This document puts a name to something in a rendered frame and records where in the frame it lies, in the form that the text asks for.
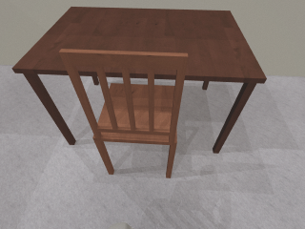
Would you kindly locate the chair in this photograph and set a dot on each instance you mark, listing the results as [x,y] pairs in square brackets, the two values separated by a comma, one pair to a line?
[132,113]

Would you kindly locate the table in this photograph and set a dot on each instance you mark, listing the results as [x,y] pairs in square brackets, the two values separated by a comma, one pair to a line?
[216,47]

